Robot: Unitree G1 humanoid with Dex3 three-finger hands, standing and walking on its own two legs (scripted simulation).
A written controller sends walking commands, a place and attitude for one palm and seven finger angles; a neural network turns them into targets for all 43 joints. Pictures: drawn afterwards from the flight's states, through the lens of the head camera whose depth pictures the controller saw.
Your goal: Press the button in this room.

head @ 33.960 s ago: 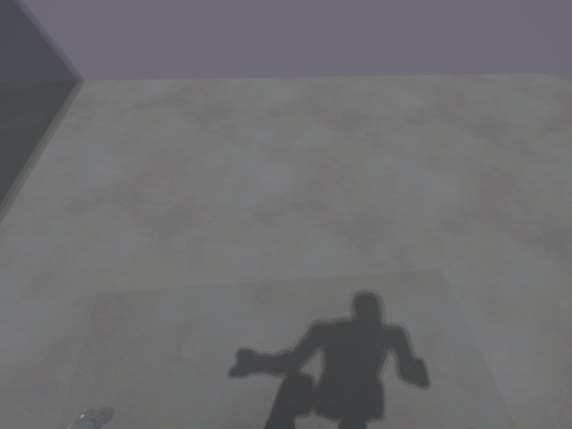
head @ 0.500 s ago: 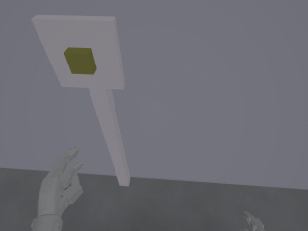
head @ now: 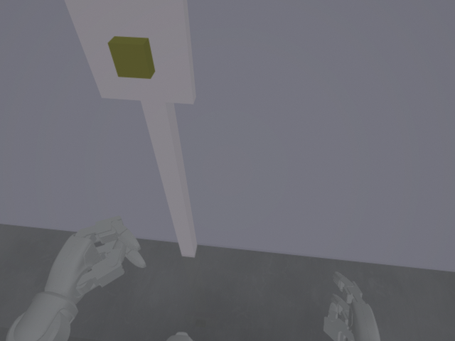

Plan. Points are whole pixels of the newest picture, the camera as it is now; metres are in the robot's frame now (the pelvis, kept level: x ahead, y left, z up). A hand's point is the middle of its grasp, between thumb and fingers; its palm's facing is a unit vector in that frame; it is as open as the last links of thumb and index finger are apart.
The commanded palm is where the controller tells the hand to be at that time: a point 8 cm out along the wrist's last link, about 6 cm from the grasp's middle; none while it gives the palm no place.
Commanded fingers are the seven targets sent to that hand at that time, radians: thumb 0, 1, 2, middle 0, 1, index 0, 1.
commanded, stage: raise the hand and make a fist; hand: left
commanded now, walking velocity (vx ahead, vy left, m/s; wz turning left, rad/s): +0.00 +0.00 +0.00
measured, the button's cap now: (133, 57) +0.56 +0.21 +0.24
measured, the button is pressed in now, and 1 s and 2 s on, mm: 0 0 0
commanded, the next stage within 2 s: aim a knuckle at the button in 1.28 s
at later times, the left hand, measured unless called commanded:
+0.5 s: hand (62, 226) +0.23 +0.23 +0.17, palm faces +0.00 -1.00 -0.09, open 3.1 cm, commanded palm +0.20 +0.27 +0.18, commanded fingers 0.00 0.90 0.90 -1.30 -1.50 -1.30 -1.50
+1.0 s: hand (53, 184) +0.25 +0.23 +0.23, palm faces -0.04 -0.99 -0.10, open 3.1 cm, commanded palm +0.22 +0.27 +0.24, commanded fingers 0.00 0.90 0.90 -1.30 -1.50 -1.30 -1.50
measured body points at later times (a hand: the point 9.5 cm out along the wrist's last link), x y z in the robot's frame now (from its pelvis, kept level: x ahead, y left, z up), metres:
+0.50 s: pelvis +0.02 +0.02 +0.03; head -0.01 +0.02 +0.48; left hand +0.22 +0.28 +0.18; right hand +0.21 -0.20 -0.02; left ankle +0.06 +0.17 -0.68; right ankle -0.01 -0.14 -0.68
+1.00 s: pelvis +0.02 +0.01 +0.04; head -0.01 -0.02 +0.49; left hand +0.25 +0.28 +0.23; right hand +0.23 -0.20 -0.02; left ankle +0.06 +0.17 -0.68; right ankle -0.01 -0.14 -0.68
